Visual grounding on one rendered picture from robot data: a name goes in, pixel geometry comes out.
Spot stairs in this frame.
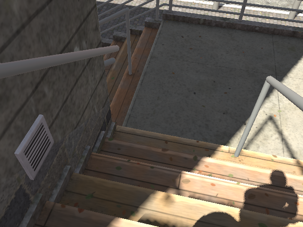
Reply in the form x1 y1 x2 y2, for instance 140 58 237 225
103 26 158 127
34 125 303 227

